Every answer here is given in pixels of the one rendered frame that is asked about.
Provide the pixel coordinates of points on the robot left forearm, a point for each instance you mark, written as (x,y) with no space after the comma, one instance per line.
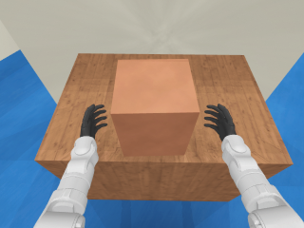
(71,194)

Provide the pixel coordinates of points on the left robot hand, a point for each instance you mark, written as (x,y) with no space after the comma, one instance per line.
(89,127)

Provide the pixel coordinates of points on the robot right forearm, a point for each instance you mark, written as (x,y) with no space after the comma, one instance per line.
(256,192)

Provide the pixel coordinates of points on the right robot hand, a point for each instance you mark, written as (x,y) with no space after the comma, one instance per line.
(224,122)

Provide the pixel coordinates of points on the right robot upper arm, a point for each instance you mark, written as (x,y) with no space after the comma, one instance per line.
(281,216)

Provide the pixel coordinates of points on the pedestal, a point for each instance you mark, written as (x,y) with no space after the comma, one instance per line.
(200,174)

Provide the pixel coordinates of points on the left robot upper arm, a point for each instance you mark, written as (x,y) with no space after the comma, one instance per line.
(52,219)

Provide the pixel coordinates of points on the carton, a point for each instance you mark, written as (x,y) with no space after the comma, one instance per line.
(154,106)

